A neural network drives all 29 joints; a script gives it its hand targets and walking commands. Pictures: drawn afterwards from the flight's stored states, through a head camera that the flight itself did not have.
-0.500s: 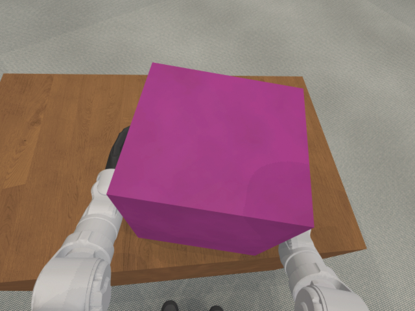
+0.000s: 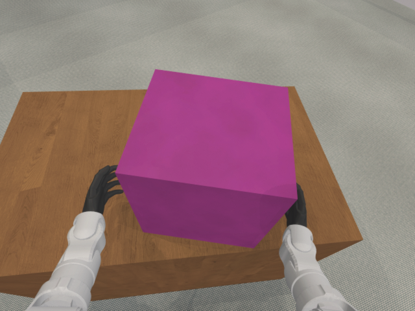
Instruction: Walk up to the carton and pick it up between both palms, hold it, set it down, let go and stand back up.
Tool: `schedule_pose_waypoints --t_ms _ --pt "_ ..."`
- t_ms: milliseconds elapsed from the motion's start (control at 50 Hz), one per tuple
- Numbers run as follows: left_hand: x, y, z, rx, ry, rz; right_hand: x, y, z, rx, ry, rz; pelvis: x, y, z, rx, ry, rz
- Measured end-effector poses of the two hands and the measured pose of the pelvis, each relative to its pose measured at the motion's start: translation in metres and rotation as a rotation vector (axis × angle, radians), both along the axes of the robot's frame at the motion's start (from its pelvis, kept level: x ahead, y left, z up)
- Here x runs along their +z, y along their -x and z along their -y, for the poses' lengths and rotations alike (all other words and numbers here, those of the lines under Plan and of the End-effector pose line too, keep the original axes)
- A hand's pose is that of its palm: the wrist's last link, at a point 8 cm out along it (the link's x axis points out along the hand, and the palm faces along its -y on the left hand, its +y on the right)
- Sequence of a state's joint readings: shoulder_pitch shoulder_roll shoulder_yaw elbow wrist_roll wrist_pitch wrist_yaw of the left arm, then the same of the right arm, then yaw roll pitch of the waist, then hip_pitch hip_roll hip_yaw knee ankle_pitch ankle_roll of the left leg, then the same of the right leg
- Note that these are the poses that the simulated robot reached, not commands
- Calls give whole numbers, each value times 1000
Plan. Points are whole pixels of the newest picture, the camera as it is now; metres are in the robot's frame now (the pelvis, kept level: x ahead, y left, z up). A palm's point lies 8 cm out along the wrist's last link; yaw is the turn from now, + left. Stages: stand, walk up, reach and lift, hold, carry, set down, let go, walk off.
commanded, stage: set down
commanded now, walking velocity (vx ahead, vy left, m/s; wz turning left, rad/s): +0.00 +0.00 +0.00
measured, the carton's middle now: (208, 166) +0.41 -0.03 +0.01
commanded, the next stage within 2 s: none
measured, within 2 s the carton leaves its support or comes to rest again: neither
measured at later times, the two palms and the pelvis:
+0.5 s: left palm (82, 234) +0.29 +0.22 -0.03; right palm (311, 242) +0.24 -0.22 -0.02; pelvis -0.02 +0.00 +0.00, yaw +0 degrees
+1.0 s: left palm (75, 272) +0.23 +0.22 -0.03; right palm (322, 265) +0.20 -0.23 -0.02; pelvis +0.00 -0.01 +0.00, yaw +1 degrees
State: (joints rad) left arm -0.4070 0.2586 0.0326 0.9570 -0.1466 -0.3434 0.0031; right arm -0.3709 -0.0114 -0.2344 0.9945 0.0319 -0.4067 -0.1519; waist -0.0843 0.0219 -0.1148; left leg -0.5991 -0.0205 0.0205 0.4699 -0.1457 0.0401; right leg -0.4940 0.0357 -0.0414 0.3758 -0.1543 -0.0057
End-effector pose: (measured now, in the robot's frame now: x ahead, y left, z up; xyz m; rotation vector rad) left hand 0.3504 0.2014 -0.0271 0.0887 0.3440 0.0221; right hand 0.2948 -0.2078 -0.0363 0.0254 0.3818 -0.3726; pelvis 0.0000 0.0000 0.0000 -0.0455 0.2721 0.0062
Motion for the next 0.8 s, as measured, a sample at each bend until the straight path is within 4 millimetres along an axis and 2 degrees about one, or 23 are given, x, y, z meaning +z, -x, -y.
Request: schedule_pose_waypoints --t_ms 140,300,580,800 --pt "13 13 -15 5 6 41 9 15 2 -17 -19 18 -2 13 -1 1 1 29" --pt "13 28 -14 -4 17 42 18 24 7 -21 -24 33 -2 22 3 1 -4 51" --pt "0 71 -18 -9 52 12 12 62 13 -36 -1 3 -1 19 5 2 -7 74" --pt "3 97 -14 -17 76 15 20 73 14 -25 5 16 1 11 8 4 -12 137"
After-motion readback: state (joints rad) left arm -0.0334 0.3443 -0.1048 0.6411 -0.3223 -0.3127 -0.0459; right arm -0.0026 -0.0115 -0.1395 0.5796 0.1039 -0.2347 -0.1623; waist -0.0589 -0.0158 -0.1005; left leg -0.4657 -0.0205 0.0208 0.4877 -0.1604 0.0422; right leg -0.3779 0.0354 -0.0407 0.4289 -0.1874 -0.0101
